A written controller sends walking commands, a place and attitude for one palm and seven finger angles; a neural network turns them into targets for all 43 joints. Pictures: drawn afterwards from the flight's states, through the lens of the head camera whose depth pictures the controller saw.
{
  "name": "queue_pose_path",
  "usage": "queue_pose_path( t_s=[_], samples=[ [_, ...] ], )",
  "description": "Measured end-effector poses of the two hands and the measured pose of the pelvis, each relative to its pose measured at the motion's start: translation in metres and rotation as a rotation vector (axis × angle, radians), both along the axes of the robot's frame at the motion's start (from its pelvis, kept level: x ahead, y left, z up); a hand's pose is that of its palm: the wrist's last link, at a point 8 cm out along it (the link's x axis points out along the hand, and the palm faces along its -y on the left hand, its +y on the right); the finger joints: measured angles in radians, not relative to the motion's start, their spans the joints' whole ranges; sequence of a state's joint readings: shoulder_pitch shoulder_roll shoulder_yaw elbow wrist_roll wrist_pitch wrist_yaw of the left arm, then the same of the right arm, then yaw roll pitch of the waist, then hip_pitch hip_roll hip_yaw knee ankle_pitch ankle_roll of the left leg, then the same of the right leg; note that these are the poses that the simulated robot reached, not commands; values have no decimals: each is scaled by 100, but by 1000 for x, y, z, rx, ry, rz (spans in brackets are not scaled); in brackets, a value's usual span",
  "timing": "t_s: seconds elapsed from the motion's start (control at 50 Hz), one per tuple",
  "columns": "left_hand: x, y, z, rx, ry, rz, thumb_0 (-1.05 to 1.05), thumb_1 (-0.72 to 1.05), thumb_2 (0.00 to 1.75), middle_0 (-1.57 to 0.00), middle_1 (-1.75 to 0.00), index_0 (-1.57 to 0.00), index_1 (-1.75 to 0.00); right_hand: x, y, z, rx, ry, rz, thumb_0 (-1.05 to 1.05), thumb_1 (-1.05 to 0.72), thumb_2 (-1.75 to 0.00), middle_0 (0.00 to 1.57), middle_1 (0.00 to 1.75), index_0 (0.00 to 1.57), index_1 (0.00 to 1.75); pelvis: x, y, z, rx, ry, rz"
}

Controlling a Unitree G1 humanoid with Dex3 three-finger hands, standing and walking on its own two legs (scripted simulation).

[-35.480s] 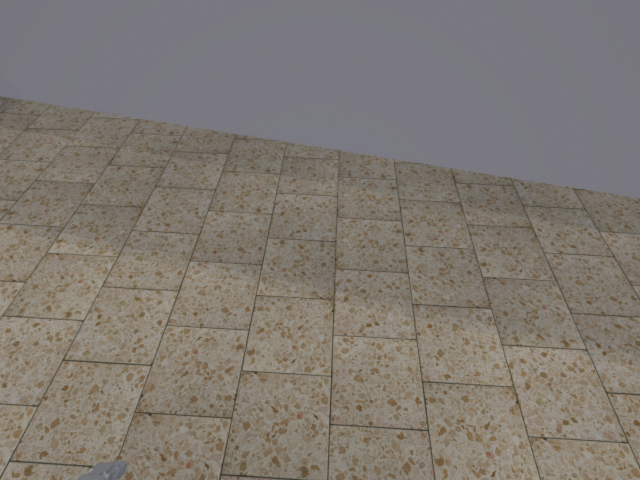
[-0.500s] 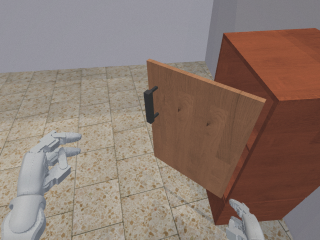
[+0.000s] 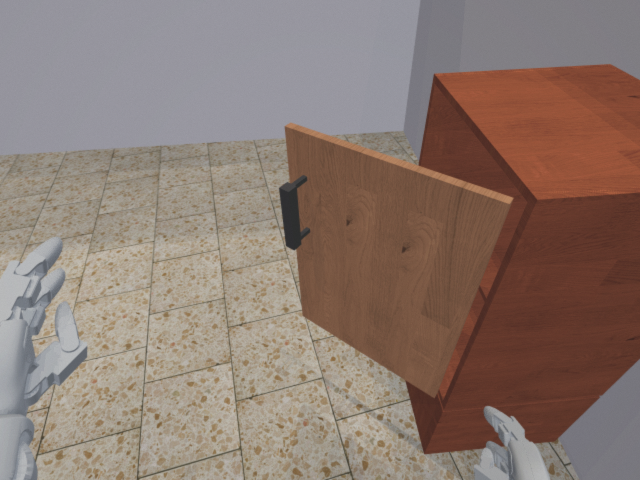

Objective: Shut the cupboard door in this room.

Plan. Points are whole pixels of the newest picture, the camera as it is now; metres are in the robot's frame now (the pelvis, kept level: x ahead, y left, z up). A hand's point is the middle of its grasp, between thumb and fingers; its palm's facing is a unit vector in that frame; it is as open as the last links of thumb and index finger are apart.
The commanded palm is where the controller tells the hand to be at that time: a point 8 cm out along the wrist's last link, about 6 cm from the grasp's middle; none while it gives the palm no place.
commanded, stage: draw the hand back to the body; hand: left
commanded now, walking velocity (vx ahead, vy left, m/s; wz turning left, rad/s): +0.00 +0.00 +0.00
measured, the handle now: (297, 212) +0.63 +0.13 -0.02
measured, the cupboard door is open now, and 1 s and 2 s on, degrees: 48 48 48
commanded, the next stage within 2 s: step back with the hand held close in 0.04 s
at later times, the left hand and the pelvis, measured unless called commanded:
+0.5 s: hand (80, 338) +0.19 +0.26 +0.16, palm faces +0.35 -0.79 -0.50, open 7.4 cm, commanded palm +0.14 +0.30 +0.17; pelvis -0.01 +0.01 +0.00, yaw -1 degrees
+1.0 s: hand out of the picture +0.11 +0.29 +0.16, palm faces +0.46 -0.75 -0.48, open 7.4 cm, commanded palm +0.05 +0.32 +0.17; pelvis -0.09 +0.02 -0.02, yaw +1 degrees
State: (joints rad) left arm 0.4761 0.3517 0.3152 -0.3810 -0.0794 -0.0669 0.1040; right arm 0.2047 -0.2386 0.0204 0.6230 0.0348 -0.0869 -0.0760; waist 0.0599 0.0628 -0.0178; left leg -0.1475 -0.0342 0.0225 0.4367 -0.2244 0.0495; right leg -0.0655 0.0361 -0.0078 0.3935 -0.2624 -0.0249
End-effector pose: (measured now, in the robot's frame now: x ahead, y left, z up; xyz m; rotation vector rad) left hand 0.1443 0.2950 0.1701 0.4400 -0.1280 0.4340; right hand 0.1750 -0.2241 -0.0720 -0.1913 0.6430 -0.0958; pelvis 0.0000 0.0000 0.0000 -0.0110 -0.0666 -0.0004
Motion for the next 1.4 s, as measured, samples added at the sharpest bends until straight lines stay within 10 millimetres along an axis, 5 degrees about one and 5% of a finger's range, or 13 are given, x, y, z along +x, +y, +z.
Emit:
queue_pose_path(
  t_s=[0.3,0.56,0.88,1.14,1.4],
  samples=[
    [4,2,14,86,-18,-10,2,89,90,-22,-31,-21,-30,-2,-7,-8,12,46,-21,1,-90,-90,20,30,20,30,0,-3,0,-9,48,-7],
    [7,8,10,141,23,-99,1,89,90,-22,-31,-21,-30,-32,-20,-7,-37,109,-139,1,-90,-90,20,30,20,29,-16,11,-3,-1,87,-27],
    [-55,32,4,181,-83,-60,1,89,90,-22,-31,-21,-30,-86,2,-7,-85,78,-88,1,-90,-90,20,30,20,30,-68,23,-15,-24,70,-2],
    [-108,19,10,203,-207,-41,1,89,90,-22,-31,-21,-30,-127,0,-20,-84,76,-31,1,-90,-90,20,30,20,30,-114,11,-28,-21,48,24],
    [-164,36,24,262,-255,-96,1,88,90,-22,-31,-21,-31,-198,4,-16,-121,104,-76,1,-90,-90,20,30,20,29,-172,21,-26,-100,55,76]
  ],
)
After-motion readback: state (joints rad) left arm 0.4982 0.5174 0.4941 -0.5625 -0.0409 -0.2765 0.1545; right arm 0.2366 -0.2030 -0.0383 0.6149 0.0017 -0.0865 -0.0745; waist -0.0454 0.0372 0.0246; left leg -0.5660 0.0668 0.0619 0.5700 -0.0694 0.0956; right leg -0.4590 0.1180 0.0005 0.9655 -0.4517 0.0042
